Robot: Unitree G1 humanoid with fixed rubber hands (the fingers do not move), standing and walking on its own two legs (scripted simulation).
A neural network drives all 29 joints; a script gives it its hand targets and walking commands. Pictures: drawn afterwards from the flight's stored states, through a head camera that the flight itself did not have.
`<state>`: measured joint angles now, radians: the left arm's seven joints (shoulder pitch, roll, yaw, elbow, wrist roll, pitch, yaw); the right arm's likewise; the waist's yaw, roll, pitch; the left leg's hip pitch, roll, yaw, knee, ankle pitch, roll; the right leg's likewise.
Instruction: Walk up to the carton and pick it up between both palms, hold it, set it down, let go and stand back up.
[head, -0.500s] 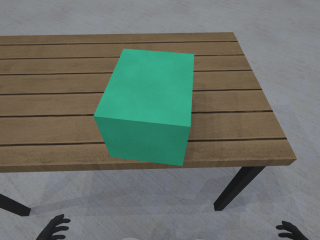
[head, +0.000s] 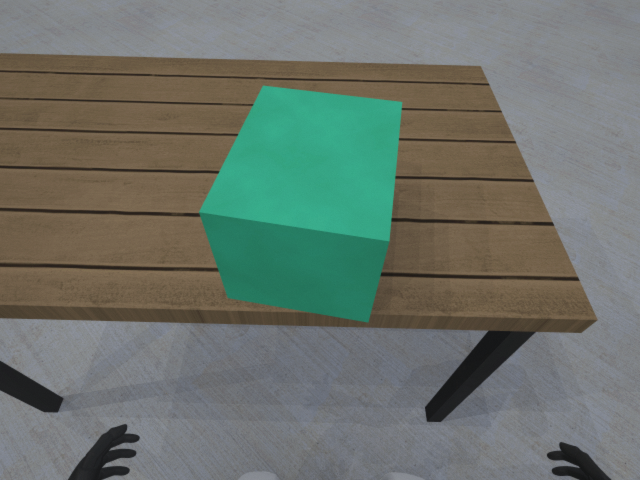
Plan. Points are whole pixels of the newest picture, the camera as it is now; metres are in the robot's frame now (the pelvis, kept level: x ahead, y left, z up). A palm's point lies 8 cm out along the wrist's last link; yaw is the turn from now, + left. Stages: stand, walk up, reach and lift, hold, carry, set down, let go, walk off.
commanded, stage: walk up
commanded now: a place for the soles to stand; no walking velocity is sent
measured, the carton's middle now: (314, 200) +0.47 +0.03 +0.06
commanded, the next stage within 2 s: none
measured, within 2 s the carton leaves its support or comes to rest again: neither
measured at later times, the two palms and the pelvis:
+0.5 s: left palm out of the picture +0.09 +0.28 -0.08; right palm out of the picture +0.09 -0.34 -0.07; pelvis -0.03 -0.03 +0.00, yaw +3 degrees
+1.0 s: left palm out of the picture +0.07 +0.27 -0.08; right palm out of the picture +0.10 -0.34 -0.06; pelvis -0.03 -0.04 +0.01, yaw +3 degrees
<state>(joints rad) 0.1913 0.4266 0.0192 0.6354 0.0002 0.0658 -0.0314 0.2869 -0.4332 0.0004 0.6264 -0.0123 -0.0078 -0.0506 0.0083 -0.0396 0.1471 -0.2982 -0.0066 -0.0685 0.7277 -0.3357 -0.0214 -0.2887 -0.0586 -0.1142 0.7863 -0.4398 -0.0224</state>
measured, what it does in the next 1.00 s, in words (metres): steps on the spot: left foot, then left foot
